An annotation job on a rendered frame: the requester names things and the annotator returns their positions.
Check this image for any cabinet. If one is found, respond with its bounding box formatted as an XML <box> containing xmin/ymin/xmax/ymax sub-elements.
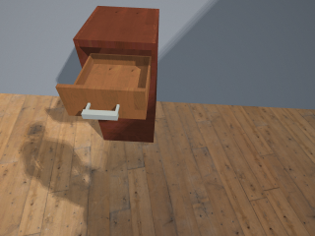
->
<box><xmin>73</xmin><ymin>6</ymin><xmax>159</xmax><ymax>143</ymax></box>

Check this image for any handle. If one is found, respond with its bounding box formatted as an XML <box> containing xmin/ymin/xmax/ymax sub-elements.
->
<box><xmin>81</xmin><ymin>102</ymin><xmax>120</xmax><ymax>121</ymax></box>

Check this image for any drawer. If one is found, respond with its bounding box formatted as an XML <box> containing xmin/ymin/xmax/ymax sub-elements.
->
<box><xmin>56</xmin><ymin>53</ymin><xmax>152</xmax><ymax>120</ymax></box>

